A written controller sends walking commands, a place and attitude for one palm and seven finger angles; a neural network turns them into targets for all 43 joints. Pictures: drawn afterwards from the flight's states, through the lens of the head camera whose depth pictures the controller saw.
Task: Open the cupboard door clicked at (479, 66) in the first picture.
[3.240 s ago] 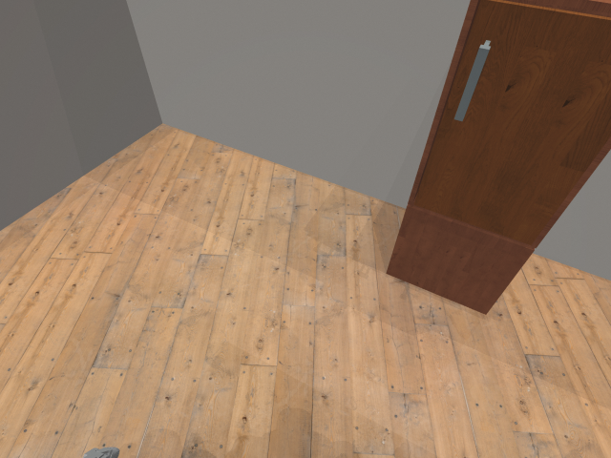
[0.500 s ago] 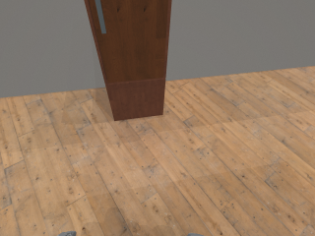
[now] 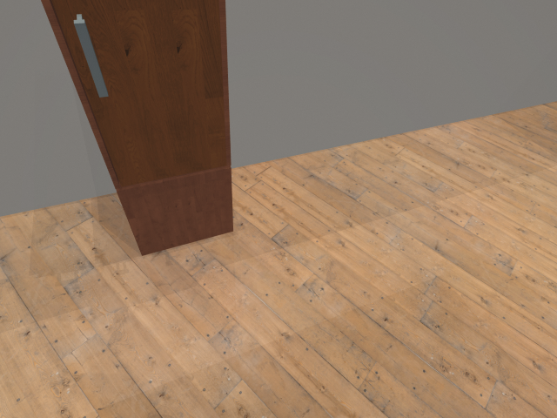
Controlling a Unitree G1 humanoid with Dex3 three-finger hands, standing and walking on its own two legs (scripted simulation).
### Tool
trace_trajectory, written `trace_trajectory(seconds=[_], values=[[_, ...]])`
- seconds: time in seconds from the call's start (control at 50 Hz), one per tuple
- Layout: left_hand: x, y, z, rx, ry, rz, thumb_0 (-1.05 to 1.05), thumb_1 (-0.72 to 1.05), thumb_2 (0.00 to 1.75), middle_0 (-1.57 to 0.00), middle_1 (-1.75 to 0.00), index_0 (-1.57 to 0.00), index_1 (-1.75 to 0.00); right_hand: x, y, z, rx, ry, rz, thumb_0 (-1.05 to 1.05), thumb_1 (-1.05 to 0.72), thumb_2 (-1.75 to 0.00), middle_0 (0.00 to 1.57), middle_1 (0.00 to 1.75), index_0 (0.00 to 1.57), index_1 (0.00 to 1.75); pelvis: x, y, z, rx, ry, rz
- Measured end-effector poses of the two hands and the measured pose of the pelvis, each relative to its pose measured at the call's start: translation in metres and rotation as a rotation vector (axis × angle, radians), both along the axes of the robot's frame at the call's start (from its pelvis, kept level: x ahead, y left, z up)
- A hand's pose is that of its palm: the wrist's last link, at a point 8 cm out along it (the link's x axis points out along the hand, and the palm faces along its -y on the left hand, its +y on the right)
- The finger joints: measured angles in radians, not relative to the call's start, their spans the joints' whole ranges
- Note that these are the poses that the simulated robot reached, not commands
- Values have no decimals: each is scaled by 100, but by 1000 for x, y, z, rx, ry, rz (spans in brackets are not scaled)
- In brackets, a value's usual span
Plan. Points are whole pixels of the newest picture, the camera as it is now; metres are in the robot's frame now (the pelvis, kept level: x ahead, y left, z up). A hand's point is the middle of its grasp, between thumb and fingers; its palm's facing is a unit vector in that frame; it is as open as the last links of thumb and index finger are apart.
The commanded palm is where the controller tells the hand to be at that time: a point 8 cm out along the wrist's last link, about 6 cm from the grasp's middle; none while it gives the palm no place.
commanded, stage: walk to a spot facing it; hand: left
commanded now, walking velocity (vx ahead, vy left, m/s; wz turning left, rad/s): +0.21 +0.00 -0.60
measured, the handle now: (91, 57) +0.80 +0.52 +0.10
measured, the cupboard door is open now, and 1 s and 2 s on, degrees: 0 0 0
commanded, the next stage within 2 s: turn to face it in 0.26 s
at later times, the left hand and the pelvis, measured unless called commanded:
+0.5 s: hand (219, 331) +0.30 +0.13 -0.18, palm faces -0.31 -0.93 -0.18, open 7.4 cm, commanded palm none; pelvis +0.13 -0.01 -0.01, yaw -15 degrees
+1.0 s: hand (160, 341) +0.27 +0.24 -0.18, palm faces +0.06 -0.97 -0.23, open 7.4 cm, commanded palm none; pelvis +0.19 +0.02 +0.00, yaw +0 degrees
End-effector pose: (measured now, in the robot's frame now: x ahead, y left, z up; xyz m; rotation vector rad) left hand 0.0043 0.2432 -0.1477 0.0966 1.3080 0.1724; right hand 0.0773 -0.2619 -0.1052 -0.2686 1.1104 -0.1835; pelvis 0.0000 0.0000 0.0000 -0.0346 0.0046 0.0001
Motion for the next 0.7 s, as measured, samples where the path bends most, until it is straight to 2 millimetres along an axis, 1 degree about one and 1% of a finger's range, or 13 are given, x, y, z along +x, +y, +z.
trace_trajectory(seconds=[0.04,0.08,0.14,0.18,0.26,0.3,0.36,0.44,0.5,0.54,0.58,0.64,0.7], values=[[9,11,-6,-7,34,-19,1,90,90,-20,-30,-20,-30,3,13,0,-6,-19,-19,0,-91,-90,20,30,20,30,8,9,-2,2,-4,-33],[25,20,-4,-13,53,-52,1,91,90,-20,-30,-20,-30,-3,25,3,1,-10,-54,0,-91,-90,20,30,20,30,18,15,3,-3,-8,-61],[60,29,3,-18,36,-91,1,91,90,-20,-30,-20,-30,-18,42,6,22,52,-114,0,-91,-90,20,30,20,30,35,22,11,-9,-9,-97],[85,31,7,-16,17,-115,1,91,90,-20,-30,-20,-30,-30,53,4,38,103,-159,0,-91,-90,20,30,20,30,46,25,14,-11,-7,-122],[136,27,10,-12,-7,-172,1,91,90,-20,-30,-20,-30,-54,71,-3,76,205,-253,0,-91,-90,20,30,20,30,67,27,15,-11,-6,-168],[163,19,9,-14,-16,-207,1,91,90,-19,-30,-20,-30,-65,79,-7,97,253,-301,0,-91,-90,20,30,20,30,77,26,13,-7,-6,-190],[204,1,7,-18,-31,-270,1,91,90,-19,-30,-20,-30,-79,87,-13,127,319,-374,0,-91,-90,20,30,20,30,92,22,9,1,-6,-227],[264,-34,4,-16,-76,-370,1,91,90,-19,-30,-20,-30,-91,90,-24,167,392,-461,0,-91,-90,20,30,20,30,114,10,0,14,-2,-261],[306,-63,1,-8,-159,-417,1,91,90,-19,-30,-20,-30,-94,86,-36,204,450,-498,0,-91,-90,20,30,20,30,134,-5,-12,29,1,-256],[322,-78,3,-12,-212,-417,1,91,90,-20,-30,-20,-30,-87,81,-42,218,475,-498,0,-91,-90,20,30,20,30,143,-11,-14,17,-4,-239],[330,-87,9,-23,-243,-401,1,91,90,-20,-30,-20,-30,-71,72,-42,217,469,-479,0,-91,-90,20,30,20,30,150,-15,-11,15,-12,-219],[329,-89,14,-29,-248,-359,1,91,90,-20,-30,-20,-30,-31,56,-42,200,411,-427,0,-91,-90,20,30,20,30,159,-16,-6,15,-17,-190],[321,-80,13,-33,-224,-314,1,91,90,-20,-30,-20,-30,15,42,-39,173,319,-365,0,-91,-90,20,30,20,30,165,-12,-3,15,-14,-155]])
